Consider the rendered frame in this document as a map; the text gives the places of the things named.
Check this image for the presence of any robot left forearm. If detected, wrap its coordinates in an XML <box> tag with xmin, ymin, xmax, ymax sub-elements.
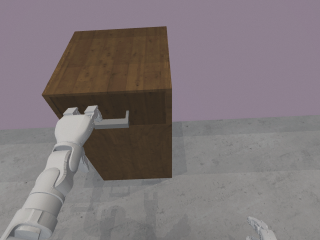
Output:
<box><xmin>0</xmin><ymin>142</ymin><xmax>83</xmax><ymax>240</ymax></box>

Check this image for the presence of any handle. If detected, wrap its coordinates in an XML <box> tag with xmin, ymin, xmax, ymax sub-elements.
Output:
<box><xmin>94</xmin><ymin>110</ymin><xmax>130</xmax><ymax>129</ymax></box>

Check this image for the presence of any robot left hand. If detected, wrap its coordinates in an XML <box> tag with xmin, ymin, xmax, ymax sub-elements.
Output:
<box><xmin>54</xmin><ymin>105</ymin><xmax>103</xmax><ymax>173</ymax></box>

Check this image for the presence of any cabinet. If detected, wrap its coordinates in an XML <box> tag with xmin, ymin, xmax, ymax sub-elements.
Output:
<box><xmin>42</xmin><ymin>26</ymin><xmax>172</xmax><ymax>181</ymax></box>

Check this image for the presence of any robot right hand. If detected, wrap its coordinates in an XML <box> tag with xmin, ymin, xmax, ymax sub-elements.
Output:
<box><xmin>246</xmin><ymin>216</ymin><xmax>278</xmax><ymax>240</ymax></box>

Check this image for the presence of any drawer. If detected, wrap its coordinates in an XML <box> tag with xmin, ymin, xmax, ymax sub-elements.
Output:
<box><xmin>51</xmin><ymin>91</ymin><xmax>166</xmax><ymax>126</ymax></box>

